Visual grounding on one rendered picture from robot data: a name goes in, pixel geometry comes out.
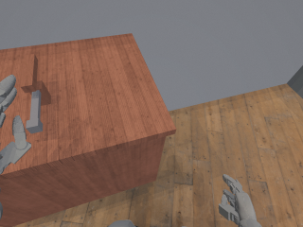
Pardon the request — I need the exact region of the left robot hand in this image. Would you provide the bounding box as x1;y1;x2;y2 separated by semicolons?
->
0;75;31;175

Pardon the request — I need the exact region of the tap lever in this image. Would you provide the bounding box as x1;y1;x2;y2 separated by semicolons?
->
26;90;43;134

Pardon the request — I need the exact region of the counter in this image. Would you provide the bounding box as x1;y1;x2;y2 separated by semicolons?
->
0;33;177;227

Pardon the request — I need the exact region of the right robot hand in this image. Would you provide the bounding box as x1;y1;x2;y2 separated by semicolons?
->
219;174;257;225

